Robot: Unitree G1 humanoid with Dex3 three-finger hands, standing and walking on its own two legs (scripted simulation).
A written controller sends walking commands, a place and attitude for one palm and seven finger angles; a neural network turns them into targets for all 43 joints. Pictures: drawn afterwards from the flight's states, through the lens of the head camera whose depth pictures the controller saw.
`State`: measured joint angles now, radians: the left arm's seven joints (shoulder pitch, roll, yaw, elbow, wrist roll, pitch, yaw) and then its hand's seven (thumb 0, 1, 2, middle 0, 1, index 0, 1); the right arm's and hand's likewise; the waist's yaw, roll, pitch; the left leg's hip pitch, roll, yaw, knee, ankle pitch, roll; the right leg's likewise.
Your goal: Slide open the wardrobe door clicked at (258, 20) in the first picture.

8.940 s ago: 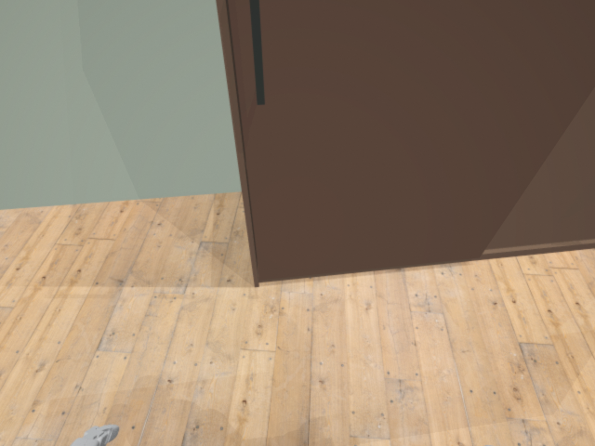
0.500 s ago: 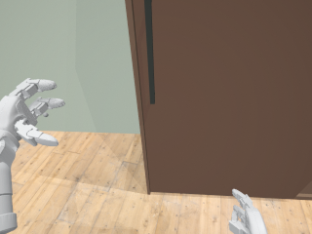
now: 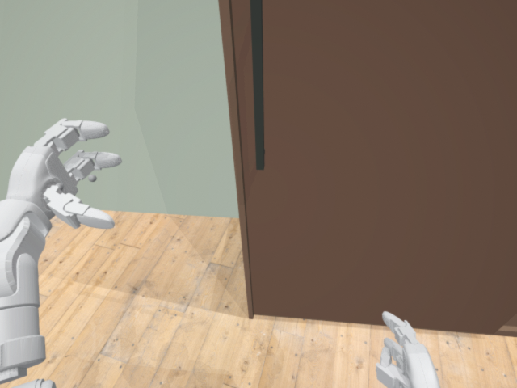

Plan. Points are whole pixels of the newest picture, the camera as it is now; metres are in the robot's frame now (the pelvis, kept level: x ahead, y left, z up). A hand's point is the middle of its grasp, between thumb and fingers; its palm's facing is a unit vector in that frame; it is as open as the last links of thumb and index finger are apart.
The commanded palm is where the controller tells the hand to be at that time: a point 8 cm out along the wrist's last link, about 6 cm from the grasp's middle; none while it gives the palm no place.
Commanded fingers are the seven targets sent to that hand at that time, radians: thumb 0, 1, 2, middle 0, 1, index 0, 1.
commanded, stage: move the hooked fingers beside the handle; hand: left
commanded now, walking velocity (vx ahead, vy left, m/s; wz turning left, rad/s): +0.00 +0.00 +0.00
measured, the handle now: (259, 92) +0.57 +0.09 +0.22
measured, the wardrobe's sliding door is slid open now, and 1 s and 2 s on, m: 0.00 0.00 0.00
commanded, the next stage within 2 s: none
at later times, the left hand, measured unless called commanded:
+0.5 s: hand (144, 155) +0.36 +0.23 +0.21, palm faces +0.08 -1.00 -0.01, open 14.0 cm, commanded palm +0.34 +0.27 +0.21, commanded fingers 0.00 -0.50 0.30 -0.30 -1.20 -0.30 -1.20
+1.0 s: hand (190, 130) +0.43 +0.18 +0.22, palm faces +0.05 -1.00 +0.02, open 14.0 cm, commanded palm +0.41 +0.23 +0.21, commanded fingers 0.00 -0.50 0.30 -0.30 -1.20 -0.30 -1.20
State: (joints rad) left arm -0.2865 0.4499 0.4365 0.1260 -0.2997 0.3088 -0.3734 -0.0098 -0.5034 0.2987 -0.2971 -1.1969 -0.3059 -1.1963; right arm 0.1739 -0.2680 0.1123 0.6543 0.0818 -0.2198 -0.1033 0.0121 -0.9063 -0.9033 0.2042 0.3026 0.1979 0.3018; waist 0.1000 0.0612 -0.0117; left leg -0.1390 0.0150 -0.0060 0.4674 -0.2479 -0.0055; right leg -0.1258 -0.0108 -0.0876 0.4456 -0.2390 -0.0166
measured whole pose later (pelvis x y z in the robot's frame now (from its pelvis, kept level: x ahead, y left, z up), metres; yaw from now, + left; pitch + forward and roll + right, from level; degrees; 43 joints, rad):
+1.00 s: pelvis +0.01 +0.01 +0.00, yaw -2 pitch +0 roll +0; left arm -0.68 0.32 0.27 0.50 -0.19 0.26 -0.13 -0.01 -0.50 0.30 -0.30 -1.20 -0.30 -1.20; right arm 0.23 -0.25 0.07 0.71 0.07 -0.12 -0.10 0.01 -0.91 -0.90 0.20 0.30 0.20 0.30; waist 0.02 0.03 -0.04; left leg -0.19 0.01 0.03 0.45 -0.25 0.00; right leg -0.19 -0.01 -0.05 0.44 -0.24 -0.01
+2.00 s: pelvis +0.02 +0.01 +0.00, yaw -3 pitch +4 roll +0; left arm -0.94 0.29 0.27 0.92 -0.11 0.04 -0.02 -0.01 -0.50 0.30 -0.30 -1.20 -0.30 -1.20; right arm 0.33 -0.27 0.03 0.73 0.04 -0.11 -0.05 0.01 -0.91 -0.90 0.20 0.30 0.20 0.30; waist -0.04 0.04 -0.05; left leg -0.28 0.02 0.04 0.48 -0.26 0.01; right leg -0.29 -0.01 -0.04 0.46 -0.24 -0.01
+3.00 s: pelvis +0.01 +0.00 +0.00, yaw -3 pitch +4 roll +0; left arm -0.98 0.23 0.24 0.94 -0.08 0.03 0.08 -0.01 -0.50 0.30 -0.28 -1.18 -0.28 -1.18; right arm 0.30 -0.24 0.04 0.73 0.03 -0.08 -0.05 0.01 -0.91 -0.90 0.20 0.30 0.20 0.30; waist -0.05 0.03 -0.05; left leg -0.28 0.03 0.04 0.47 -0.25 0.00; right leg -0.29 0.00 -0.04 0.46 -0.23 -0.02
